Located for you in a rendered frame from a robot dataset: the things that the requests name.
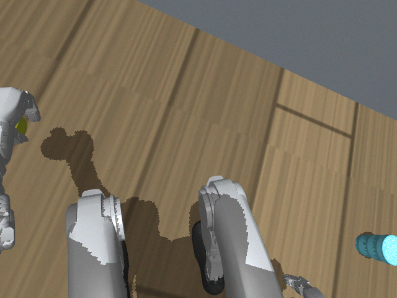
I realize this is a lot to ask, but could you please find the right robot hand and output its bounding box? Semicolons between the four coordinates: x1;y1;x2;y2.
283;274;325;298

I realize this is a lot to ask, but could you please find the left robot arm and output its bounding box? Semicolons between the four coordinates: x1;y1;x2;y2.
0;121;15;254

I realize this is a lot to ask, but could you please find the left robot hand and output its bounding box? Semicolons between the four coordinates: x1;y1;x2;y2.
0;87;41;145

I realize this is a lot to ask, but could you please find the right robot foot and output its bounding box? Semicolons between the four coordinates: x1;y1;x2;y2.
192;220;225;295

